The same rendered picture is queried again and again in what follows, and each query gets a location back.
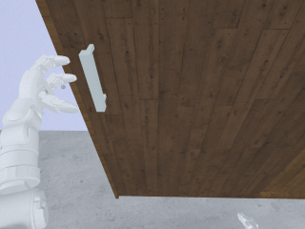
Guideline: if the left robot forearm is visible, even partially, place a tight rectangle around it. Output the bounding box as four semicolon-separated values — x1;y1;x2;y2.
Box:
0;97;44;196

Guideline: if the wardrobe door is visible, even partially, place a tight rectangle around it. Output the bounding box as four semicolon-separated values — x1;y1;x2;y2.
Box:
45;0;305;198
262;148;305;193

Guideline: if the handle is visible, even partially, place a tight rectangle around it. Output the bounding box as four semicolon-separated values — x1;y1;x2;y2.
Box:
78;44;107;113

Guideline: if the left robot upper arm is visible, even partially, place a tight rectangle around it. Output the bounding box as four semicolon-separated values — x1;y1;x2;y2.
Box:
0;188;49;229

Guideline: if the left robot hand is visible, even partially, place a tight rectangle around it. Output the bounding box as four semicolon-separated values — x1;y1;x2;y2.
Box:
18;54;79;114

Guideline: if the right robot hand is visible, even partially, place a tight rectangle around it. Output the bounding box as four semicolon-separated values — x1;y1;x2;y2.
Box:
237;213;258;229

